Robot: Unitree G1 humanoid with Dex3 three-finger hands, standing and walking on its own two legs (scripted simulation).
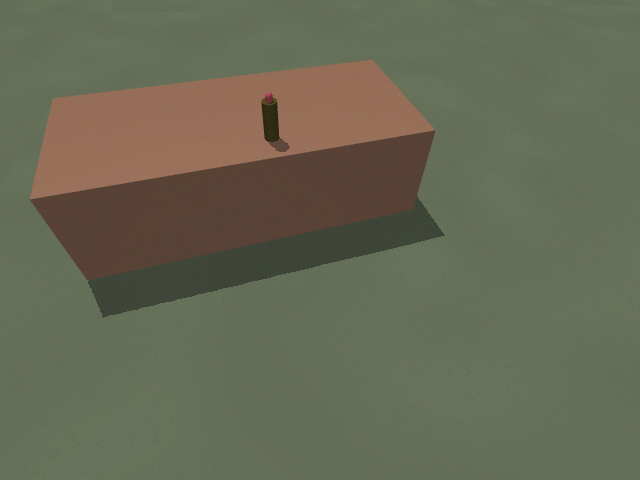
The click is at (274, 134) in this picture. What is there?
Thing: necked bottle
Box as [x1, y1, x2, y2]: [261, 93, 278, 141]
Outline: 266,93 265,97 261,100 264,136 266,140 274,141 278,138 276,100 271,96 270,93
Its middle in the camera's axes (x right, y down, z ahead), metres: -0.17 -0.44 +1.37
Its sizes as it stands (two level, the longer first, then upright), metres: 0.053 0.053 0.174
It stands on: a support 0.42 m high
